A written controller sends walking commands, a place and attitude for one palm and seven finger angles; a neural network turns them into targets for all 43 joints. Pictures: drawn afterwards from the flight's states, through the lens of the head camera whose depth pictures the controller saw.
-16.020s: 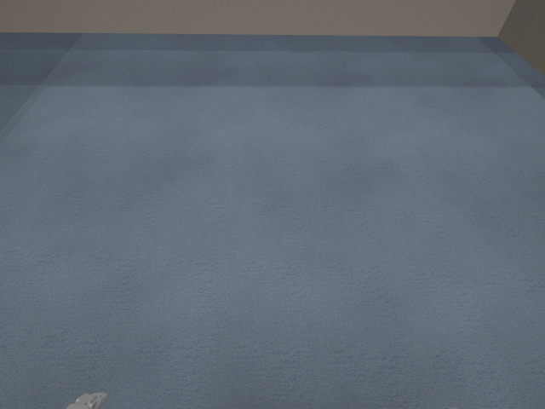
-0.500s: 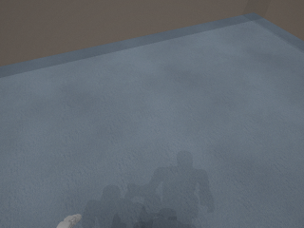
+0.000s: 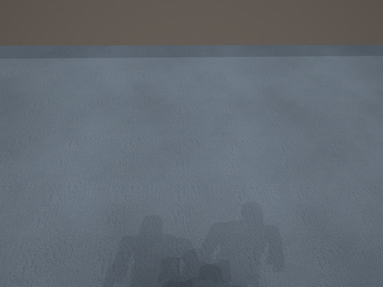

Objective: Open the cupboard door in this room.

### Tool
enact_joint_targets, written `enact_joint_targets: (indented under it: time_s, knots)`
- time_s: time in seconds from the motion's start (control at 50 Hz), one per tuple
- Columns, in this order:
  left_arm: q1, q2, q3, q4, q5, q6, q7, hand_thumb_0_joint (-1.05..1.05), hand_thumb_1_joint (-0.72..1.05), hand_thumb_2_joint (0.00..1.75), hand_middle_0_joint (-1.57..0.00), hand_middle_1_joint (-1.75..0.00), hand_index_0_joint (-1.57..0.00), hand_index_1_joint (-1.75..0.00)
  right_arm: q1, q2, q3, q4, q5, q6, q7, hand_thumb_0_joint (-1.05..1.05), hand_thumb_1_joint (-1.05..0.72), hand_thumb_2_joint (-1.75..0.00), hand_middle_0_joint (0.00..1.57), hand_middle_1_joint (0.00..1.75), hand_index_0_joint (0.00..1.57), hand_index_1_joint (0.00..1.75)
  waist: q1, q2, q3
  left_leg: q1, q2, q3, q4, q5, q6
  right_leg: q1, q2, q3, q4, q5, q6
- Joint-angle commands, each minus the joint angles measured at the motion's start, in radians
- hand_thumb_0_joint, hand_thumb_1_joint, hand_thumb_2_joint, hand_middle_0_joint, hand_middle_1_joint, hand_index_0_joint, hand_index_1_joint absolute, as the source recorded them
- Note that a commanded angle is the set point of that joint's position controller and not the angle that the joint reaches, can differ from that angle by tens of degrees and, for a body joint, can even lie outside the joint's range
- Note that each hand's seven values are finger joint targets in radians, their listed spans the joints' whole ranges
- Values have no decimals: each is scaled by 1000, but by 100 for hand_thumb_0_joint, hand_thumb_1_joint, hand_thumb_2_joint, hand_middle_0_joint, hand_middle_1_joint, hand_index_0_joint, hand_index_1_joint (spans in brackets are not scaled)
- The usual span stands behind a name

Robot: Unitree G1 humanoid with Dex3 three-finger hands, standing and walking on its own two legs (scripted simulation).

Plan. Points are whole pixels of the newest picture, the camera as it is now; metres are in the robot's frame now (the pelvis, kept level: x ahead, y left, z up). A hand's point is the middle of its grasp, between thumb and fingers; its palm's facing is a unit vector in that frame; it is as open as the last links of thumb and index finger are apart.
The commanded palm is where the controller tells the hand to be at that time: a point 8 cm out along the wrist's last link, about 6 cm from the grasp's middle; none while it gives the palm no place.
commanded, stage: turn or walk to find it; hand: left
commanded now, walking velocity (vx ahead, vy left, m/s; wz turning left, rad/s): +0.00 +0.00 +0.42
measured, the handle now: out of the picture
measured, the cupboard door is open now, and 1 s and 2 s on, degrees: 0 0 0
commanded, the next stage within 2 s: none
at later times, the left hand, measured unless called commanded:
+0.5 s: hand out of the picture +0.04 +0.17 -0.13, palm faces +0.21 -0.94 -0.27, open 7.4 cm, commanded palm none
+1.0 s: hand out of the picture -0.11 +0.20 -0.17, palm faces +0.46 -0.86 -0.24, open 7.4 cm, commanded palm none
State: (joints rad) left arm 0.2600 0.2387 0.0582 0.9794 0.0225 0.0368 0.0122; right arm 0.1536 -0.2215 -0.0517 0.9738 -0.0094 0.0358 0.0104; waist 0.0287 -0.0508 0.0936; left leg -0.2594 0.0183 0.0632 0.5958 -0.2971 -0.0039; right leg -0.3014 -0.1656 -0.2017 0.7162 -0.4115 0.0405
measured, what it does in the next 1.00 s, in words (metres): steps on the spot, turning left: right foot, then left foot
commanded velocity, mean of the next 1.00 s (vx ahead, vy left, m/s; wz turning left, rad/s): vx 0.00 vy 0.00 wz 0.42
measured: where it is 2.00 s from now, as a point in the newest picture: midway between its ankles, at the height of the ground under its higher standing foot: outside the picture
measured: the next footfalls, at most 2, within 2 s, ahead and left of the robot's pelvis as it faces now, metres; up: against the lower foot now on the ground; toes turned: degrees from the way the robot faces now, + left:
right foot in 0.40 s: +0.05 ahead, -0.13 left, +0.00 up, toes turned +5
left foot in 0.86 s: -0.06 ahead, +0.10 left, +0.00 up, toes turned +26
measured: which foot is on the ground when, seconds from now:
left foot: down 0.00-0.40, up 0.42-0.84, down 0.86-1.00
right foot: up 0.00-0.38, down 0.40-0.86, up 0.88-1.00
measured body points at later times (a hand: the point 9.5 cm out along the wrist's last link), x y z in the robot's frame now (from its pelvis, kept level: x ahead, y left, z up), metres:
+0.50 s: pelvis -0.02 -0.04 +0.01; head +0.01 -0.07 +0.46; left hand +0.03 +0.22 -0.11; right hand +0.09 -0.28 -0.15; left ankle -0.05 +0.10 -0.66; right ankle +0.01 -0.13 -0.72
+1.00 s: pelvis -0.04 -0.01 +0.01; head -0.02 +0.03 +0.46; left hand -0.13 +0.24 -0.15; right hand +0.14 -0.19 -0.12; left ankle -0.10 +0.08 -0.72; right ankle -0.01 -0.15 -0.66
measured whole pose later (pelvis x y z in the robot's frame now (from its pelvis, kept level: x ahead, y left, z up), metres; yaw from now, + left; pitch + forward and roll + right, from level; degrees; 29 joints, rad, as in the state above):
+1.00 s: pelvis -0.04 -0.01 +0.01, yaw +25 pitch +0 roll -1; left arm 0.23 0.26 0.07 1.01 0.02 0.07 0.01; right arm 0.15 -0.19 -0.03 0.97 -0.02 0.02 -0.01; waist 0.03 -0.04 0.08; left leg -0.22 0.01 0.02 0.52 -0.30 0.02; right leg -0.43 -0.10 -0.08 1.03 -0.48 0.07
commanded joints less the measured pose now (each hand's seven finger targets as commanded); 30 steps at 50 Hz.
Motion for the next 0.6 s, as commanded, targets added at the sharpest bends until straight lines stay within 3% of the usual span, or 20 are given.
enact_joint_targets:
  time_s: [0.0,0.02,0.04,0.08,0.12,0.22,0.28,0.32,0.34,0.36,0.38,0.4,0.42,0.44,0.46,0.5,0.58]
  knots:
    - [-114,80,18,-104,-9,4,13,0,90,90,-20,-30,-20,-30,110,-231,-53,-32,-13,-21,-28,0,-90,-90,20,30,20,30,-84,327,-100,126,333,-389,-295,418,187,-250,38,170,374,-166,24]
    - [-112,92,21,-87,-9,3,6,0,90,90,-20,-30,-20,-30,54,-198,-42,-44,-14,-21,-31,0,-90,-90,20,30,20,30,-63,273,-59,85,285,-337,-291,394,178,-242,37,181,390,-96,23]
    - [-80,85,22,-71,-7,-1,0,0,90,90,-20,-30,-20,-30,20,-179,-33,-55,-14,-26,-31,0,-90,-90,20,30,20,30,-37,239,-68,102,244,-284,-275,440,162,-234,46,175,391,-46,26]
    - [-49,82,19,-55,-7,-5,-3,0,90,90,-20,-30,-20,-30,21,-174,-33,-60,-9,-34,-31,0,-90,-90,20,30,20,30,-33,190,-111,153,221,-242,-260,507,155,-225,55,169,377,-10,37]
    - [-71,77,16,-66,-9,-6,-1,0,90,90,-20,-30,-20,-30,50,-174,-36,-55,-9,-33,-30,0,-90,-90,20,30,20,30,-46,184,-118,172,219,-257,-251,550,163,-216,65,170,328,-17,43]
    - [-113,63,11,-99,-13,-7,5,0,90,90,-20,-30,-20,-30,63,-181,-49,-60,-15,-23,-25,0,-90,-90,20,30,20,30,-63,201,-112,149,221,-321,-240,511,178,-160,92,169,175,-53,42]
    - [-65,58,9,-98,-17,-15,6,0,90,90,-20,-30,-20,-30,26,-185,-54,-75,-18,-16,-22,0,-90,-90,20,30,20,30,-39,227,-129,94,200,-346,-208,500,166,-45,122,149,-5,-22,32]
    - [1,67,13,-82,-17,-24,8,0,90,90,-20,-30,-20,-30,7,-178,-57,-84,-13,-12,-19,0,-90,-90,20,30,20,30,-7,210,-135,8,164,-345,-165,414,134,90,132,133,-172,116,27]
    - [38,86,18,-75,-14,-32,11,0,90,90,-20,-30,-20,-30,5,-159,-56,-90,-8,-12,-17,0,-90,-90,20,30,20,30,12,156,-146,-58,122,-322,-108,317,95,191,106,145,-307,211,22]
    - [57,156,29,-76,0,-45,17,0,90,90,-20,-30,-20,-30,26,-106,-50,-96,2,-13,-10,0,-90,-90,20,30,20,30,17,-31,-158,-199,28,-234,35,108,31,312,-57,303,-409,230,-24]
    - [51,227,43,-89,9,-47,20,0,90,90,-20,-30,-20,-30,15,-59,-40,-127,0,-13,-8,0,-90,-90,20,30,20,30,22,-244,-117,-328,-92,-112,257,-266,-23,293,-285,517,-440,347,-140]
    - [38,210,44,-101,-4,-50,22,0,90,90,-20,-30,-20,-30,5,-115,-54,-114,-12,6,-12,0,-90,-90,20,30,20,30,30,-233,-107,-288,-45,-178,428,-286,-16,142,-311,530,-472,294,-188]
    - [-22,186,41,-111,-3,-47,22,0,90,90,-20,-30,-20,-30,-2,-113,-62,-98,-11,14,-8,0,-90,-90,20,30,20,30,-1,-159,-47,-287,-36,-179,549,-233,-15,65,-270,492,-482,214,-196]
    - [-73,155,32,-125,-4,-46,21,0,90,90,-20,-30,-20,-30,26,-109,-61,-75,-12,18,-1,0,-90,-90,20,30,20,30,-30,-95,-32,-295,-20,-172,608,-164,-19,54,-213,397,-465,206,-176]
    - [-118,127,26,-136,-4,-45,23,0,90,90,-20,-30,-20,-30,60,-99,-60,-58,-13,21,4,0,-90,-90,20,30,20,30,-56,-77,-34,-284,-4,-151,630,-114,-28,49,-179,316,-447,227,-158]
    - [-108,108,20,-139,-2,-52,22,0,90,90,-20,-30,-20,-30,82,-86,-53,-44,-15,23,9,0,-90,-90,20,30,20,30,-51,-107,-44,-273,-1,-119,631,-63,-47,71,-140,229,-431,293,-140]
    - [-21,127,24,-101,2,-52,22,0,90,90,-20,-30,-20,-30,32,-78,-44,-47,-12,24,7,0,-90,-90,20,30,20,30,-12,-104,-47,-269,13,-87,521,-93,-64,141,-166,206,-419,371,-157]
